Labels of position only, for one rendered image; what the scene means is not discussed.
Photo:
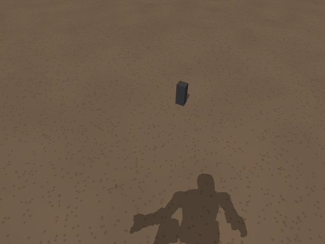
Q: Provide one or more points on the carton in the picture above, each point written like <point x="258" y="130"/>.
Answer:
<point x="181" y="93"/>

